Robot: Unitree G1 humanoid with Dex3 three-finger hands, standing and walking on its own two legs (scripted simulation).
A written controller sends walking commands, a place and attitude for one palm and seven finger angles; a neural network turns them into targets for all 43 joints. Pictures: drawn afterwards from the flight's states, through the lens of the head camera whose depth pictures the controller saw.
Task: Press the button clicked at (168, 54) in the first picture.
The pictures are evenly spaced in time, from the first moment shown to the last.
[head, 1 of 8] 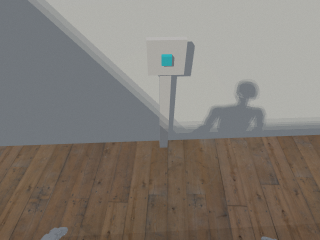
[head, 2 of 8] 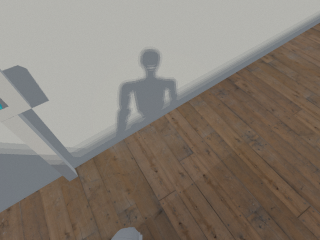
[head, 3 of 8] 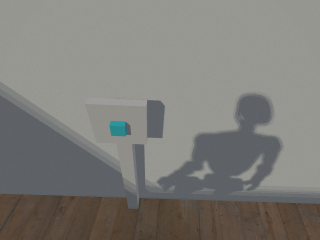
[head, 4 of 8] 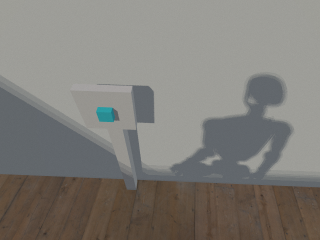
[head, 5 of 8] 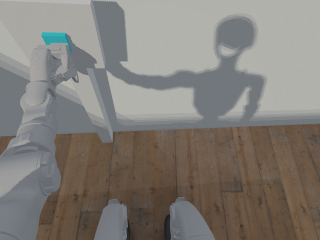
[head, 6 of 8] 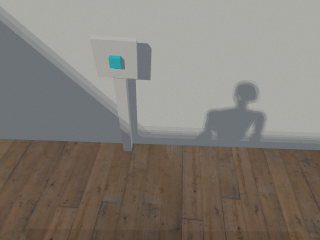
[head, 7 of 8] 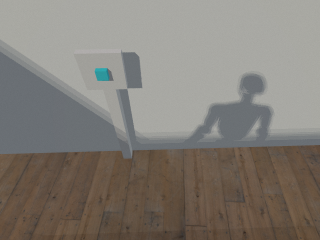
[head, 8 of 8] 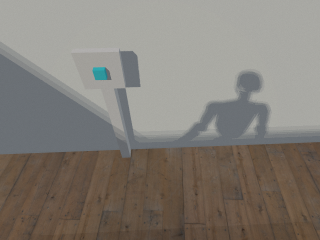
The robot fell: no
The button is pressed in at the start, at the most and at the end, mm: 0 11 0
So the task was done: yes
